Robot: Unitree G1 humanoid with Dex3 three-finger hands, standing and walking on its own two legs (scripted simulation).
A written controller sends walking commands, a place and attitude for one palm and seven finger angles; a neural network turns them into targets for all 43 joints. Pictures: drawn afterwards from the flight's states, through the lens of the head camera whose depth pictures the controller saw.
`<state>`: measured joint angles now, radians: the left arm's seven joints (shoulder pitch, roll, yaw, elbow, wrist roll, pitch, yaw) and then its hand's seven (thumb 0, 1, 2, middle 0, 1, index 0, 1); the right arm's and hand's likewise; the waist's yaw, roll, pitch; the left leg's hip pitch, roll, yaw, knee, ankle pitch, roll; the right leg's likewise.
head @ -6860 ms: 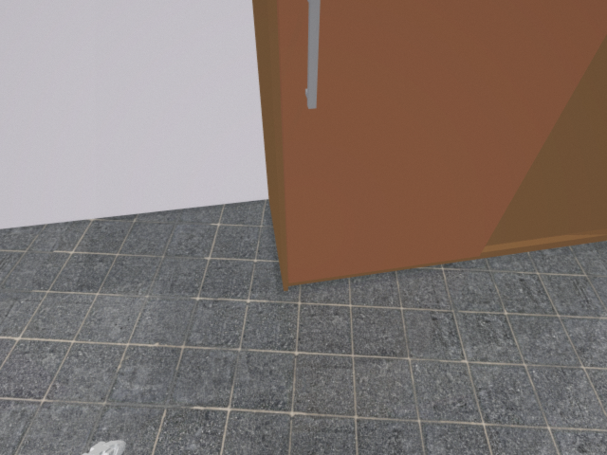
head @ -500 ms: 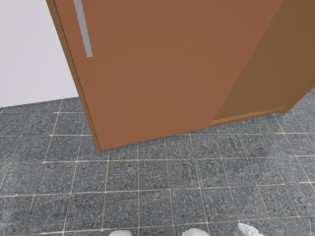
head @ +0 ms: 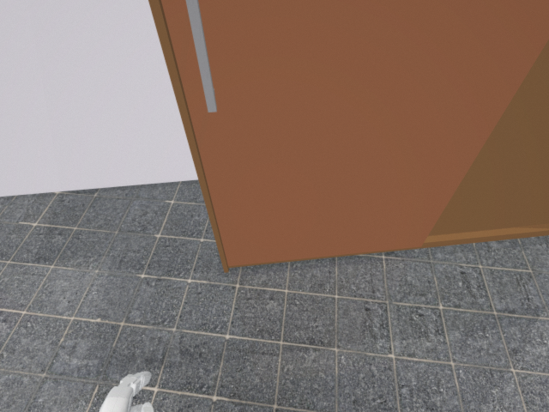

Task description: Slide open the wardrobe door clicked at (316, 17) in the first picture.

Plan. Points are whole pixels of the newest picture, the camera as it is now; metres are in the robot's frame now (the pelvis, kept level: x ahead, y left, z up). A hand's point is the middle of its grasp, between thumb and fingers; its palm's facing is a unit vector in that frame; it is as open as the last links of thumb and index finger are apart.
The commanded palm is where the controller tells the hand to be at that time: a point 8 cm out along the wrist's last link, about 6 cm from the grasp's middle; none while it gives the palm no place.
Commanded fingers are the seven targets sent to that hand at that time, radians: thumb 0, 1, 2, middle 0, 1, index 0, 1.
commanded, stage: turn to face it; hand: left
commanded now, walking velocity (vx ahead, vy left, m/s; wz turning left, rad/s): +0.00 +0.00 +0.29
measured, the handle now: (203, 54) +0.70 +0.14 +0.16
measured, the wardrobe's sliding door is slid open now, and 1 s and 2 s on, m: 0.00 0.00 0.00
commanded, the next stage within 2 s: take the last steps up to it in 0.12 s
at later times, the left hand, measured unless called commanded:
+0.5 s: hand out of the picture -0.09 +0.19 -0.18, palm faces +0.24 -0.95 -0.18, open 7.4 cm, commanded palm none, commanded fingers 0.00 0.90 0.90 -0.20 -0.30 -0.20 -0.30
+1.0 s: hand (176, 369) +0.22 +0.19 -0.17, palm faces +0.11 -0.97 -0.22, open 7.4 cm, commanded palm none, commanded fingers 0.00 0.90 0.90 -0.20 -0.30 -0.20 -0.30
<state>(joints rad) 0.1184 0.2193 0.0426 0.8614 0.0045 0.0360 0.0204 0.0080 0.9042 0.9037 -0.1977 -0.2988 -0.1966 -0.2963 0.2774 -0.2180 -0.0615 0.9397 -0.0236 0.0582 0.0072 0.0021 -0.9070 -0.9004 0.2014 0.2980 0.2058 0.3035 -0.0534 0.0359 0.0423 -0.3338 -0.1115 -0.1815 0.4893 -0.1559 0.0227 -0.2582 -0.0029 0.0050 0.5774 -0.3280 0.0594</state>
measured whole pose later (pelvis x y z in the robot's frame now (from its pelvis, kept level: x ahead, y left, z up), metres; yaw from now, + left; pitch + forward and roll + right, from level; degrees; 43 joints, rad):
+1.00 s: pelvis +0.15 -0.01 -0.02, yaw +7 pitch -2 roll -1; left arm 0.15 0.18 0.05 1.01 0.02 -0.06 -0.01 0.00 0.91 0.90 -0.20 -0.30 -0.19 -0.30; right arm 0.41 -0.17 -0.04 1.14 -0.01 0.00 -0.01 0.00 -0.91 -0.90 0.20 0.30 0.20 0.30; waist -0.04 0.04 0.10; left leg -0.22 0.08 0.02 1.10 -0.53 0.01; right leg -0.38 -0.04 -0.14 0.64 -0.23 -0.05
